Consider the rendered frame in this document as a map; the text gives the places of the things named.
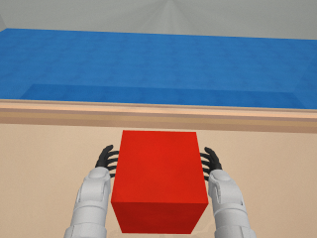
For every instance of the left robot hand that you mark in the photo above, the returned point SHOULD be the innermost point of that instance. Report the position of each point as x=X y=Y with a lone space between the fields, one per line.
x=103 y=160

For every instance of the right robot forearm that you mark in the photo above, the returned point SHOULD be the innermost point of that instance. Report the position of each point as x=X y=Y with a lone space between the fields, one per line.
x=229 y=210

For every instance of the carton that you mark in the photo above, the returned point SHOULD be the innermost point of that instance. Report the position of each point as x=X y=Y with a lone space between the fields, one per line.
x=159 y=185

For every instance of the right robot hand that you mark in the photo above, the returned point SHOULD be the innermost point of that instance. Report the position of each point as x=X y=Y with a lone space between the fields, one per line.
x=213 y=163

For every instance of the left robot forearm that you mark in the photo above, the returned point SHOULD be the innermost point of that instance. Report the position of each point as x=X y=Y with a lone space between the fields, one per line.
x=91 y=206

